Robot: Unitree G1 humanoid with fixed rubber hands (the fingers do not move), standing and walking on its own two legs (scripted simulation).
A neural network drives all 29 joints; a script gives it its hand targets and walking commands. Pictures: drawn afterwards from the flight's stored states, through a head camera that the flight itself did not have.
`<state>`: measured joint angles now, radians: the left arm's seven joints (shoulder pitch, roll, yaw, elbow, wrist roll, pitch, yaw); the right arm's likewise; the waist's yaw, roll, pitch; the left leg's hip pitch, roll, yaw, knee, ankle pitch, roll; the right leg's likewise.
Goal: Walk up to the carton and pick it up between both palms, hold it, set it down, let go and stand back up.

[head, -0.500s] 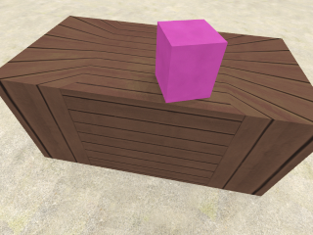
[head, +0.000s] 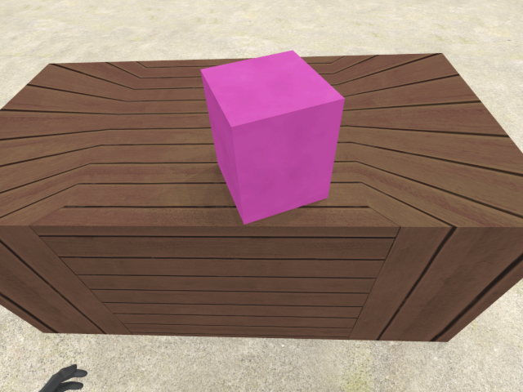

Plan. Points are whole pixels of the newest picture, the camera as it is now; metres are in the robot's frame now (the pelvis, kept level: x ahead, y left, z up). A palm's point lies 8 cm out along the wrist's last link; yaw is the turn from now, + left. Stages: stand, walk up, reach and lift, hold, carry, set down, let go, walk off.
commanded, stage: walk up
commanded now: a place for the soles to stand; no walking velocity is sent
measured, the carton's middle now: (268, 137) +0.61 +0.00 +0.06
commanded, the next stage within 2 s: none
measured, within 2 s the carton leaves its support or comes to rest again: neither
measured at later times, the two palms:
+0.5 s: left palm (35, 342) +0.23 +0.39 -0.07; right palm (419, 352) +0.22 -0.23 -0.06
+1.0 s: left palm (51, 303) +0.29 +0.39 -0.06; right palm (420, 349) +0.23 -0.24 -0.07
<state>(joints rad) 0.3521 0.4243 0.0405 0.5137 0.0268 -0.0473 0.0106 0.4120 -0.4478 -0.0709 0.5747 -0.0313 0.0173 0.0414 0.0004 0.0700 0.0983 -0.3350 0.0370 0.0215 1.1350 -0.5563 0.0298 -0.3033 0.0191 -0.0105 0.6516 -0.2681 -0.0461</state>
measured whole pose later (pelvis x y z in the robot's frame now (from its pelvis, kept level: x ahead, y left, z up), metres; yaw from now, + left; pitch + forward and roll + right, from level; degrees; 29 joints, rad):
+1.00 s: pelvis +0.14 +0.08 +0.02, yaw -4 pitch -2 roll +0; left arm 0.18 0.44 -0.01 0.80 -0.01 -0.03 0.00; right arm 0.18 -0.43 -0.03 0.83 0.02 0.00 0.04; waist -0.01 0.01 0.06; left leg -0.28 0.03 0.05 0.48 -0.16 0.01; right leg -0.16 -0.03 -0.01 0.48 -0.28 0.03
